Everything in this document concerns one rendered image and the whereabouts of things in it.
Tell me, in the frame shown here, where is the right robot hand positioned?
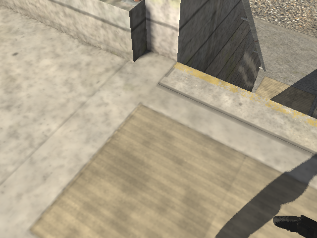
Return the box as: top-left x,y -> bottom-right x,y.
272,215 -> 317,238

